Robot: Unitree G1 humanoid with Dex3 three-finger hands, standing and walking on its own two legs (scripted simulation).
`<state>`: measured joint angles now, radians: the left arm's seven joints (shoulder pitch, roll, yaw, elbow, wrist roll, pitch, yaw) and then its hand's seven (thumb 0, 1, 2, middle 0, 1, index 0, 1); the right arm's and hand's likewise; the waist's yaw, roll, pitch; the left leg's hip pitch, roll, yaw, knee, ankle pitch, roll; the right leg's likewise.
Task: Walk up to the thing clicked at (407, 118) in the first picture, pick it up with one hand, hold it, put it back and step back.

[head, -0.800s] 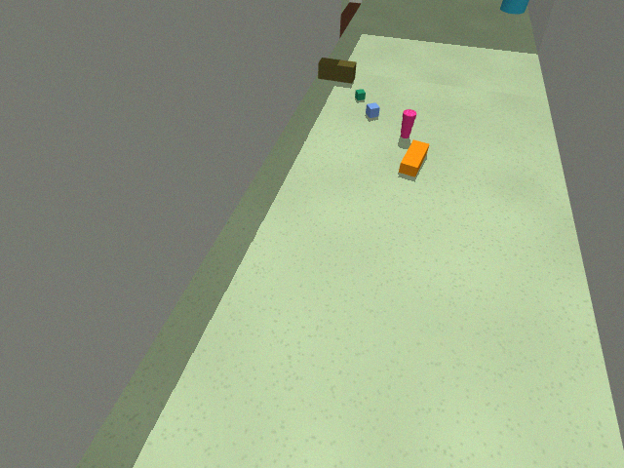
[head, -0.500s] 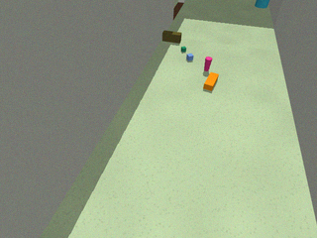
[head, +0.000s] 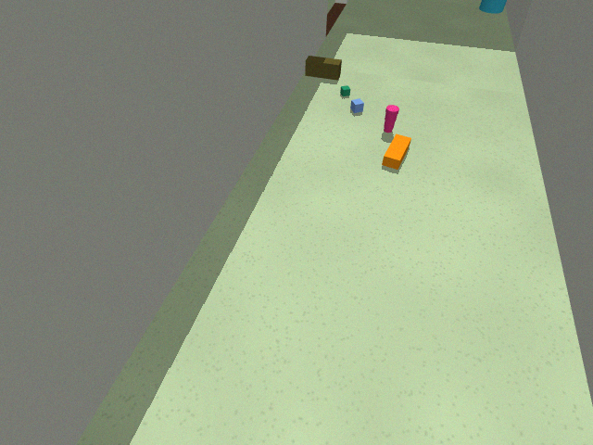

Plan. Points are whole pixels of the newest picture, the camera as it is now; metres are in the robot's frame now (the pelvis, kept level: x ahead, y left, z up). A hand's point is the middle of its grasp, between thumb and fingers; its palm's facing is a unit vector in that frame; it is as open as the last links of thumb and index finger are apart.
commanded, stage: stand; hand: left
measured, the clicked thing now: (390, 119) +1.89 -0.56 -0.71
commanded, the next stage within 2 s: walk up in 0.32 s
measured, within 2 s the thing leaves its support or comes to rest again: neither
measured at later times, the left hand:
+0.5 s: hand out of the picture +0.12 +0.25 -0.14, palm faces -0.12 -0.93 -0.35, open 7.4 cm
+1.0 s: hand (250, 362) +0.29 +0.09 -0.15, palm faces -0.20 -0.92 -0.33, open 7.4 cm
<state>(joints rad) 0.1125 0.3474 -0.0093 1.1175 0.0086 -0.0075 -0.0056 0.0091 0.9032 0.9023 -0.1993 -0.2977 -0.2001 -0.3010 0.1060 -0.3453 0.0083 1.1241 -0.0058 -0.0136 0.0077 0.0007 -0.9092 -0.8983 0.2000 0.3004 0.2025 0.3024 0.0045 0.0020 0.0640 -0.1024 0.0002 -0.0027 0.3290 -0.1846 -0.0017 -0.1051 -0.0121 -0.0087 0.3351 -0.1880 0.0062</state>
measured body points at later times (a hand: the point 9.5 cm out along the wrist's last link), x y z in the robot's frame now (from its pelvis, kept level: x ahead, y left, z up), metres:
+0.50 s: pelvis +0.02 -0.03 +0.00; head +0.03 -0.03 +0.45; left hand +0.12 +0.30 -0.11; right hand +0.07 -0.36 -0.12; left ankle +0.00 +0.12 -0.75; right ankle +0.03 -0.17 -0.70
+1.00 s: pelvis +0.23 -0.17 -0.01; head +0.24 -0.18 +0.44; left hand +0.30 +0.14 -0.13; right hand +0.28 -0.50 -0.12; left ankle +0.40 -0.05 -0.70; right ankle +0.14 -0.25 -0.75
